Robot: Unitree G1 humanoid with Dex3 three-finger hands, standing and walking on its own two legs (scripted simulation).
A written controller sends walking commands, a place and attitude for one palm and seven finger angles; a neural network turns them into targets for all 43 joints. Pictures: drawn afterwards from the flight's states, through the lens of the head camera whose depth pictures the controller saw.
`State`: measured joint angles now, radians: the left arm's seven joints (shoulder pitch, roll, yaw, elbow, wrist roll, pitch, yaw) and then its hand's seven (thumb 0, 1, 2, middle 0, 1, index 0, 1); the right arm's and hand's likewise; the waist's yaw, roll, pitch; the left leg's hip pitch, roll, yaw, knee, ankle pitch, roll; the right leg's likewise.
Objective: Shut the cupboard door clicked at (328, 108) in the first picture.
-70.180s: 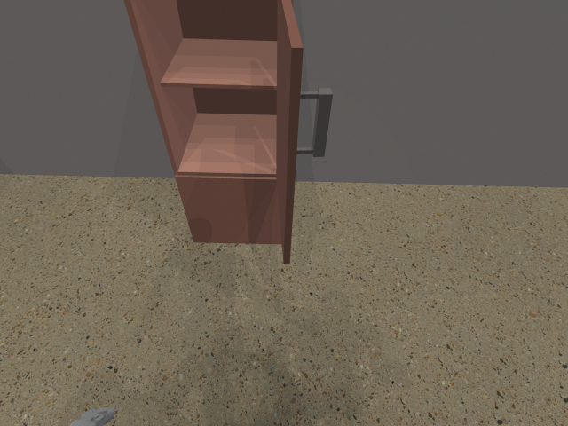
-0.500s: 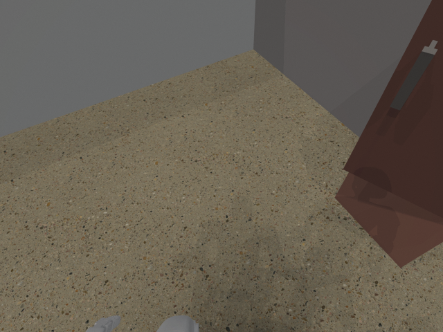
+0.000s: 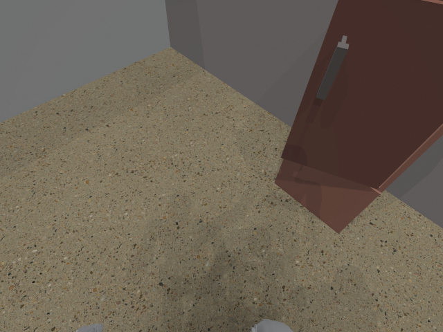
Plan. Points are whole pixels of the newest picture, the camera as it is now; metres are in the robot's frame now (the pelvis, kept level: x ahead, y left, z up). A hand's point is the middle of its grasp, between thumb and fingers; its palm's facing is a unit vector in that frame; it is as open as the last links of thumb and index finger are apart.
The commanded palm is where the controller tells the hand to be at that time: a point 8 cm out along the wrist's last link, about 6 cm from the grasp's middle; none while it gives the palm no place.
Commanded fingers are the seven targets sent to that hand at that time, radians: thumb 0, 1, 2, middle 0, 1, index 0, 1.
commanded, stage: turn to face it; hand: left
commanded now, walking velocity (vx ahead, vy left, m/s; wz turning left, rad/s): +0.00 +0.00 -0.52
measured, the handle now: (332, 68) +0.71 -0.22 +0.08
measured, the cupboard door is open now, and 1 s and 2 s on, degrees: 24 24 24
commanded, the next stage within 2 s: take the last steps up to it in 0.50 s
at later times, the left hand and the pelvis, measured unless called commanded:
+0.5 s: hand (158, 324) +0.15 +0.14 -0.16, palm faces -0.19 -0.96 -0.20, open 7.4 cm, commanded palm none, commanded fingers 0.00 0.90 0.90 -0.20 -0.30 -0.20 -0.30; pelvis +0.04 -0.03 +0.00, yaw -12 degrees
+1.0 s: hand (187, 275) +0.24 +0.09 -0.16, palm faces -0.43 -0.88 -0.19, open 7.4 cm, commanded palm none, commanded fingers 0.00 0.90 0.90 -0.20 -0.30 -0.20 -0.30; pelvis +0.09 -0.06 +0.00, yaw -23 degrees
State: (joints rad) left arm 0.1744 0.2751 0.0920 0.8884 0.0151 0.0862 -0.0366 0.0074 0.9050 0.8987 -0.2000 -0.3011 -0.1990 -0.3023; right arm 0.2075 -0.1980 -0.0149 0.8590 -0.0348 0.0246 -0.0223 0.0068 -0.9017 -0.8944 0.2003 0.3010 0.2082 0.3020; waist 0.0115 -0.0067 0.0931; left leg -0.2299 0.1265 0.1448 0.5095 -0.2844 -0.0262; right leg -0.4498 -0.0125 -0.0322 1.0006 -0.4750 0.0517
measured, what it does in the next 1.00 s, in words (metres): walks ahead, turning right: right foot, then left foot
